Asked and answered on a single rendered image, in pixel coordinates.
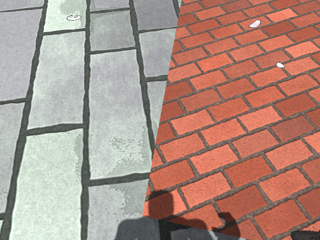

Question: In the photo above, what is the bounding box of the robot right hand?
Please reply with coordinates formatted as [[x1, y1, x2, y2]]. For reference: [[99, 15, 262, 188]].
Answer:
[[291, 230, 320, 240]]

